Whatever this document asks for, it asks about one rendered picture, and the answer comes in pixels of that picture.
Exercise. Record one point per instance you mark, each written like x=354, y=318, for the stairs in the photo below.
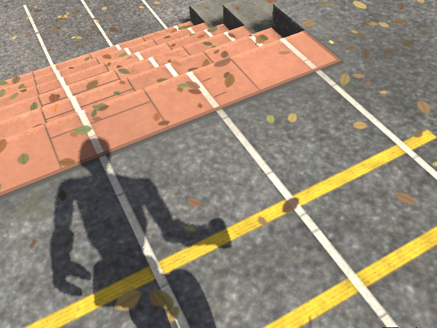
x=50, y=93

